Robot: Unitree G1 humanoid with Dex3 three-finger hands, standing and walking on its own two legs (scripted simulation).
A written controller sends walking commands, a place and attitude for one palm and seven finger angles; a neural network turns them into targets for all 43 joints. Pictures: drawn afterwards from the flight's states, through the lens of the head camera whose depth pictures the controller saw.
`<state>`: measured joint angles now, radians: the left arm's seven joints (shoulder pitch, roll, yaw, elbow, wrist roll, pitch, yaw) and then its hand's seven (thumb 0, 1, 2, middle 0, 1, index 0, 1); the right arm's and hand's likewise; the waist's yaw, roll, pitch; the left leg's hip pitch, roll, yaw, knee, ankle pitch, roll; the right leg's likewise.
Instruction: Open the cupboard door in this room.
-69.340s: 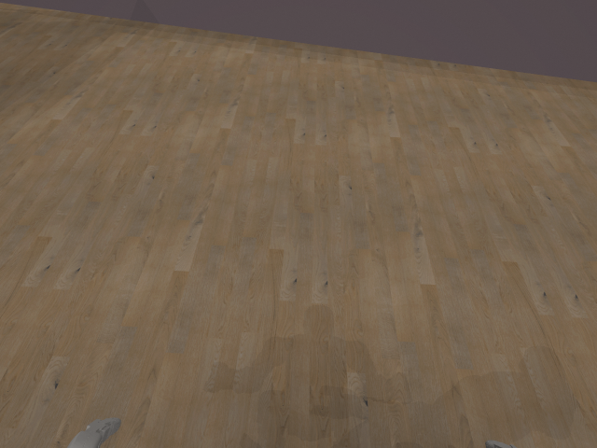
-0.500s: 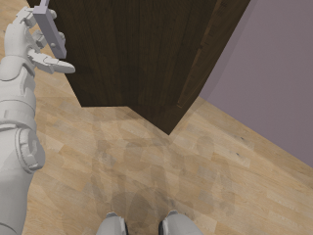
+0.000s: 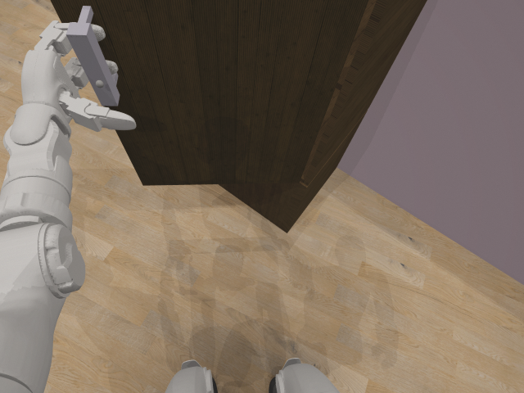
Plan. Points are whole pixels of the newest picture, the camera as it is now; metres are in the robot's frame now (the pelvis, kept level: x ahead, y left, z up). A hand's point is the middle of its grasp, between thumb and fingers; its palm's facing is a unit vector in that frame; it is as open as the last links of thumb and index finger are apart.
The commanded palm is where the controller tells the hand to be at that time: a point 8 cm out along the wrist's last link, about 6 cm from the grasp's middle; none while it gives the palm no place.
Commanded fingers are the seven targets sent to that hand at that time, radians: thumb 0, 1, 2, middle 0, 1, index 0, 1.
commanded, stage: slide the fingers in behind the handle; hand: left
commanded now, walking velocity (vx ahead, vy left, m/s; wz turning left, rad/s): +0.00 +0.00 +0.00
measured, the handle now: (99, 58) +0.59 +0.18 +0.11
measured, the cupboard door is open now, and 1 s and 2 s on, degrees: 40 39 57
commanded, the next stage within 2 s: close the thumb around the handle in 0.02 s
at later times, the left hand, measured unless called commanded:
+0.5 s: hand (100, 87) +0.53 +0.17 +0.12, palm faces -0.03 -1.00 +0.00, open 9.9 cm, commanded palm +0.52 +0.21 +0.11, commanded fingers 0.00 0.62 0.78 -0.38 -1.32 -0.38 -1.32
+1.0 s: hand (109, 82) +0.54 +0.16 +0.11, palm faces -0.03 -1.00 +0.00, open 5.9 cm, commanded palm +0.52 +0.20 +0.11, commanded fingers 0.00 0.90 0.90 -0.40 -1.35 -0.40 -1.35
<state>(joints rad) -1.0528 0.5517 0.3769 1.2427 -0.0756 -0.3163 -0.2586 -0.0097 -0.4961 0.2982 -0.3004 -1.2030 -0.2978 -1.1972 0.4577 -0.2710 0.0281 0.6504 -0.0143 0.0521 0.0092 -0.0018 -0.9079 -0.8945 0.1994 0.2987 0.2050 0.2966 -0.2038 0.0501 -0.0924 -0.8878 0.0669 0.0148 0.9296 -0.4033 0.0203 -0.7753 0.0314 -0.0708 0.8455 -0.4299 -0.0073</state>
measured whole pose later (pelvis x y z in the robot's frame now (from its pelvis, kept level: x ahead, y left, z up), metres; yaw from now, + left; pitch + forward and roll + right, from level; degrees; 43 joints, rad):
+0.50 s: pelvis -0.01 +0.00 +0.00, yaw +0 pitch +20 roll -4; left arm -1.08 0.56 0.38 1.28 -0.06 -0.32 -0.23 0.00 0.10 0.55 -0.32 -1.26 -0.34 -1.26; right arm 0.45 -0.27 0.03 0.65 -0.02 0.04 0.00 0.00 -0.91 -0.89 0.20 0.30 0.20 0.30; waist -0.22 0.05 -0.08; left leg -0.91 0.06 0.02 0.95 -0.39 0.03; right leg -0.80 0.03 -0.07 0.86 -0.42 0.00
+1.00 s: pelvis -0.01 +0.01 +0.00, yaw +0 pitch +21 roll -4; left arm -1.10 0.56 0.38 1.27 -0.04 -0.30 -0.21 0.01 0.68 0.83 -0.35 -1.35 -0.36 -1.34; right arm 0.46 -0.27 0.03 0.63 -0.02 0.04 0.01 0.00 -0.91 -0.89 0.20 0.30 0.21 0.30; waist -0.23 0.05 -0.09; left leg -0.92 0.07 0.02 0.95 -0.40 0.03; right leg -0.81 0.03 -0.07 0.86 -0.43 0.00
